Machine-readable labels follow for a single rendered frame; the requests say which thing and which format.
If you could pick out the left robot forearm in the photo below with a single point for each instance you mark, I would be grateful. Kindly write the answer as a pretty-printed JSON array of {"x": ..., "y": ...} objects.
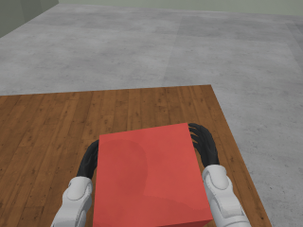
[{"x": 76, "y": 201}]

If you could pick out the right robot forearm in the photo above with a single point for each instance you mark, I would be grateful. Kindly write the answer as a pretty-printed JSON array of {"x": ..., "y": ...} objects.
[{"x": 224, "y": 205}]

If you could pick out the robot right hand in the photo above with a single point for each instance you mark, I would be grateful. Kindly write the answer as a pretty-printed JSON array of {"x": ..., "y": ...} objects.
[{"x": 205, "y": 144}]

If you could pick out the table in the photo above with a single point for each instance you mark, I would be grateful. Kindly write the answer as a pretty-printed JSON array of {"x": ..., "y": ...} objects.
[{"x": 43, "y": 138}]

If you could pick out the robot left hand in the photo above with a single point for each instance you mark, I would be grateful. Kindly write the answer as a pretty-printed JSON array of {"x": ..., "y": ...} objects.
[{"x": 89, "y": 161}]

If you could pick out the carton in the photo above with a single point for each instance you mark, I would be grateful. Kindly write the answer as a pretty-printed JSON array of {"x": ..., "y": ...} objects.
[{"x": 149, "y": 178}]

